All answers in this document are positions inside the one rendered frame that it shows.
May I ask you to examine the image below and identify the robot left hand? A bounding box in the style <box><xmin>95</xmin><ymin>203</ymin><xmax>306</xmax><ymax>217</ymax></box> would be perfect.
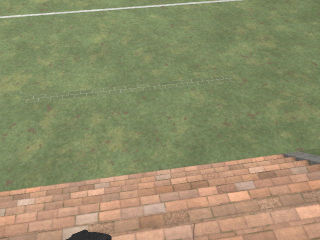
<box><xmin>66</xmin><ymin>230</ymin><xmax>112</xmax><ymax>240</ymax></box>

